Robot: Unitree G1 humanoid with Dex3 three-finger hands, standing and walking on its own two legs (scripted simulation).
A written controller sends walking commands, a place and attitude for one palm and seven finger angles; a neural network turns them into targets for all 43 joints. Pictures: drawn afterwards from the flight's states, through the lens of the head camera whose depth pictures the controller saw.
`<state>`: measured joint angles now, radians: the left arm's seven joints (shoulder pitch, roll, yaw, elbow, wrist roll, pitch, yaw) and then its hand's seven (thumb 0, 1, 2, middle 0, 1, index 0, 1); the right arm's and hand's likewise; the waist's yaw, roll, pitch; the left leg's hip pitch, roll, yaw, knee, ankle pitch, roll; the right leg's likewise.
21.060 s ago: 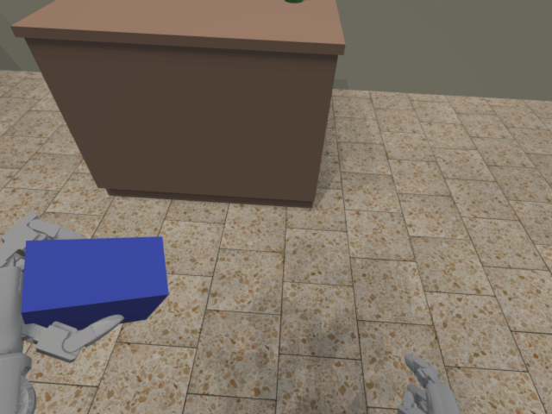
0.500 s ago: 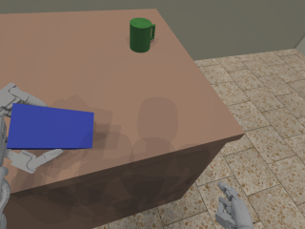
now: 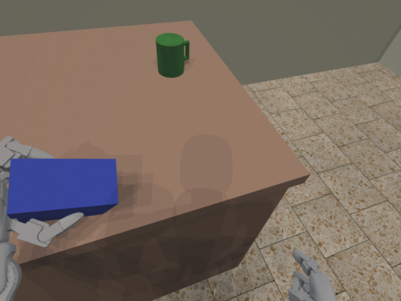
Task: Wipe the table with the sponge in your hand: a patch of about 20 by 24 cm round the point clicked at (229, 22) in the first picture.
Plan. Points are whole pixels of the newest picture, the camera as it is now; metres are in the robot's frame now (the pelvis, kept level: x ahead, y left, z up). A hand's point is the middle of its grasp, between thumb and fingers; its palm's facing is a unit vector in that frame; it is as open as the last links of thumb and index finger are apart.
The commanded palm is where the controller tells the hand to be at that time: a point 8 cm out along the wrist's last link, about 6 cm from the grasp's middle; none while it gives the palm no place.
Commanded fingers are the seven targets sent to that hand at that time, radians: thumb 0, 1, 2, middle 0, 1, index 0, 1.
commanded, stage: come to a stop and stand still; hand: left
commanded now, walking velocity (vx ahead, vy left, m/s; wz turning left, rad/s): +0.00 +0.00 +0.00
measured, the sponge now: (80, 191) +0.24 +0.22 +0.14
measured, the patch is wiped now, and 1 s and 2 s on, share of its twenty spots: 0.00 0.00 0.00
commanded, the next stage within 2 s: look again from close up in 0.06 s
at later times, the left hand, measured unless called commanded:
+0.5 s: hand (45, 191) +0.22 +0.25 +0.16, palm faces +0.40 -0.85 -0.33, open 10.7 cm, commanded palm +0.16 +0.28 +0.18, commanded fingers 0.00 0.10 1.30 -1.20 -1.60 -1.20 -1.60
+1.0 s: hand (59, 209) +0.20 +0.22 +0.17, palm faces +0.40 -0.83 -0.39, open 10.7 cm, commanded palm +0.14 +0.25 +0.18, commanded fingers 0.00 0.10 1.30 -1.20 -1.60 -1.20 -1.60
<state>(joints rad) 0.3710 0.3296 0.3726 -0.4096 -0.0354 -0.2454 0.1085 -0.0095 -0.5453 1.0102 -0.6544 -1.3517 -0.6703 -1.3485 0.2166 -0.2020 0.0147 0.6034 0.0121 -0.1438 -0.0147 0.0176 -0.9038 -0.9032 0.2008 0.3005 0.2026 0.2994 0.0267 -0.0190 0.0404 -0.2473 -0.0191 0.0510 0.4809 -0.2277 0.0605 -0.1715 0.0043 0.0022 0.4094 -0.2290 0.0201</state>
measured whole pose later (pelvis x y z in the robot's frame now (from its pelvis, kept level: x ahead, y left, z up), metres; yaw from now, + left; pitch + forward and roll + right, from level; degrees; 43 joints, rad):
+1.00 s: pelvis -0.02 -0.03 +0.00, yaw -1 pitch +1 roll -2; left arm 0.46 0.35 0.40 -0.54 -0.07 -0.18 0.11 -0.01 -0.54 1.01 -0.65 -1.35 -0.67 -1.35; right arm 0.19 -0.18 0.00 0.55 0.02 -0.09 -0.01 0.02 -0.90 -0.90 0.20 0.30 0.20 0.30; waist 0.04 0.01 0.08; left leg -0.32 0.04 0.04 0.52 -0.21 0.02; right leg -0.24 0.06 -0.01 0.43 -0.20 -0.02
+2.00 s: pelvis -0.03 +0.00 +0.00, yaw -1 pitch -1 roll -1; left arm 0.35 0.37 0.39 -0.44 -0.04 -0.25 0.08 -0.01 -0.55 1.01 -0.66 -1.33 -0.68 -1.33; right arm 0.19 -0.17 0.03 0.56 0.01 -0.13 0.02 0.02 -0.90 -0.90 0.20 0.30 0.20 0.30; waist 0.04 -0.03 0.07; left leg -0.17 -0.09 0.03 0.49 -0.30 0.09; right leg -0.25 0.00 0.02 0.49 -0.22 0.02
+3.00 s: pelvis -0.04 -0.02 +0.00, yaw -2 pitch -1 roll -1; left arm 0.31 0.39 0.42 -0.35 -0.05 -0.26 0.08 -0.01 -0.55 1.01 -0.67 -1.32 -0.69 -1.32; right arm 0.21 -0.20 0.02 0.56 0.02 -0.14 0.02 0.02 -0.90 -0.90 0.20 0.30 0.20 0.30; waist 0.02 0.00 0.04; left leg -0.20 -0.05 0.04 0.48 -0.28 0.06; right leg -0.27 0.04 0.03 0.45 -0.17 -0.01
